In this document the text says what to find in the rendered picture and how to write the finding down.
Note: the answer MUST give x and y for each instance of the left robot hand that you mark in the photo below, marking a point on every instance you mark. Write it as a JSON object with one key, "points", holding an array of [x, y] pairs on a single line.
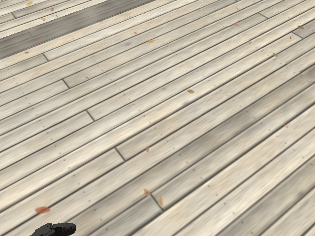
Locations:
{"points": [[58, 229]]}

